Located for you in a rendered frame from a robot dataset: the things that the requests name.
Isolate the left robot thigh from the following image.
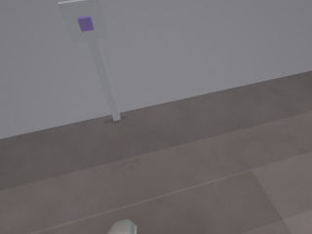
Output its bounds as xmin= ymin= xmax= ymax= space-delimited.
xmin=107 ymin=219 xmax=137 ymax=234

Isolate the button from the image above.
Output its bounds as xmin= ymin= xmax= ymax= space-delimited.
xmin=77 ymin=15 xmax=94 ymax=32

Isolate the panel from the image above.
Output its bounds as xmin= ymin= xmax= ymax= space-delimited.
xmin=58 ymin=0 xmax=121 ymax=121

